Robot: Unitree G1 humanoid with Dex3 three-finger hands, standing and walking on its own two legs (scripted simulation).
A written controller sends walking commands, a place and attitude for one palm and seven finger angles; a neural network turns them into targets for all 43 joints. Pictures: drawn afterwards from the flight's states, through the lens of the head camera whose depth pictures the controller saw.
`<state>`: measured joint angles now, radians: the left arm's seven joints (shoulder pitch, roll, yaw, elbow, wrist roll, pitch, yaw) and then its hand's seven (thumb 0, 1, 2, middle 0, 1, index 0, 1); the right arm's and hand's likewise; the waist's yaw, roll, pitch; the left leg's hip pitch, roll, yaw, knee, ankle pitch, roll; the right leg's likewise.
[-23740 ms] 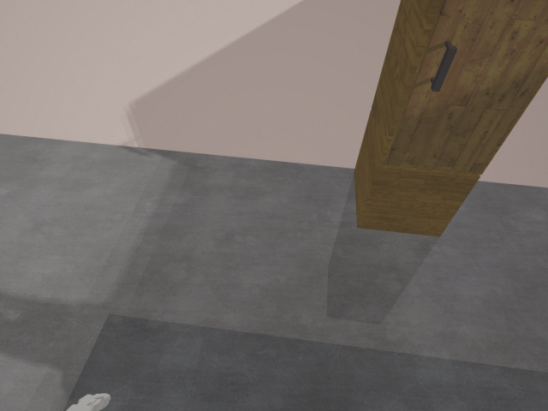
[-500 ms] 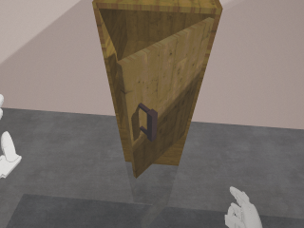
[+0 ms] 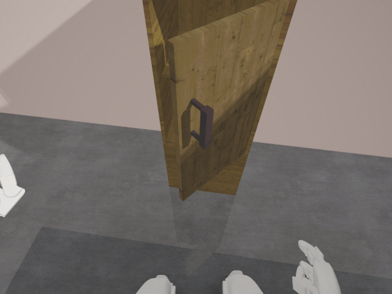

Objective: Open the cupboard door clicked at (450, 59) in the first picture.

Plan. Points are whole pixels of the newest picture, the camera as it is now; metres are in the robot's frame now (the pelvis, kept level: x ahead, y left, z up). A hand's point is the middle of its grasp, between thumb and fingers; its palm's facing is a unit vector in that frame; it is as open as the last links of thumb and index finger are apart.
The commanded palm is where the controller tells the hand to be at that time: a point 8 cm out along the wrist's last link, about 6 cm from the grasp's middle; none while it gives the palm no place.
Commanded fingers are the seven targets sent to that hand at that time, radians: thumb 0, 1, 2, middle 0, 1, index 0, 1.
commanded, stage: step back with the hand held close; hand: left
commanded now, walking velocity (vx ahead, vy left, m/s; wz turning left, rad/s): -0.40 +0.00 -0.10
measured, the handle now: (200, 124) +0.47 +0.01 +0.07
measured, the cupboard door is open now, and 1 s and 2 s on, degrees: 49 49 49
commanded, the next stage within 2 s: stop stepping back and stand still in 0.16 s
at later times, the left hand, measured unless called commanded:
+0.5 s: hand (1, 252) +0.14 +0.23 +0.19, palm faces +0.32 -0.79 -0.52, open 7.4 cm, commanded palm +0.07 +0.28 +0.20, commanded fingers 0.00 0.90 0.90 -0.20 -0.30 -0.20 -0.30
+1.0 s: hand out of the picture +0.10 +0.21 +0.19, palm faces +0.36 -0.81 -0.47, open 7.4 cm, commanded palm +0.04 +0.25 +0.20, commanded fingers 0.00 0.90 0.90 -0.20 -0.30 -0.20 -0.30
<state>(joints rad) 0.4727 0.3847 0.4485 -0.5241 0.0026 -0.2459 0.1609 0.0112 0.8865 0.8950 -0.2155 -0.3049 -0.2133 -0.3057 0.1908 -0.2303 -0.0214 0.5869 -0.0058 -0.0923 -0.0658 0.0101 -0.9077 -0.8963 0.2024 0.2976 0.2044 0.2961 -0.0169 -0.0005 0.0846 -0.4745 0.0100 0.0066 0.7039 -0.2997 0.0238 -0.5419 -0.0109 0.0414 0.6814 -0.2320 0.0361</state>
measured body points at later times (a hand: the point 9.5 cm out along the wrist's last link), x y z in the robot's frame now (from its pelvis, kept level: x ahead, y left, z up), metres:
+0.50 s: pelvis -0.08 -0.01 +0.02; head -0.05 +0.01 +0.47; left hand +0.12 +0.27 +0.21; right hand +0.08 -0.27 -0.04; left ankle -0.09 +0.08 -0.72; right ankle -0.07 -0.13 -0.71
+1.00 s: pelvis -0.12 -0.03 +0.03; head -0.12 -0.04 +0.48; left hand +0.08 +0.25 +0.22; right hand -0.01 -0.30 -0.07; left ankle -0.10 +0.11 -0.70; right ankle -0.13 -0.10 -0.71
